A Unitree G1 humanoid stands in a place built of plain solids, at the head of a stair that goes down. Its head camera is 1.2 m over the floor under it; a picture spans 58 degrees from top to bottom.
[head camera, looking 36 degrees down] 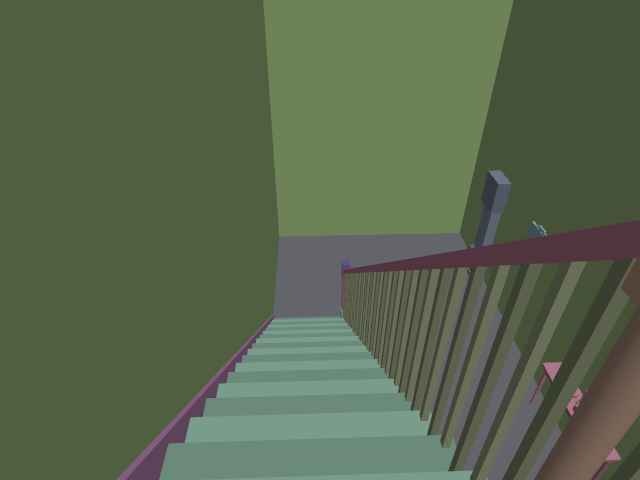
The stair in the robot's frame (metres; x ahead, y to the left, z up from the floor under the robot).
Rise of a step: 0.20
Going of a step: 0.23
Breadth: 1.10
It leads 2 degrees to the left of straight ahead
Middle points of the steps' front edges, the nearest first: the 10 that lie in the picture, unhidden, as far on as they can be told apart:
0.90 0.03 -0.41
1.14 0.04 -0.61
1.37 0.05 -0.81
1.60 0.05 -1.01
1.84 0.06 -1.21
2.07 0.07 -1.41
2.31 0.08 -1.62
2.54 0.09 -1.82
2.78 0.09 -2.02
3.01 0.10 -2.22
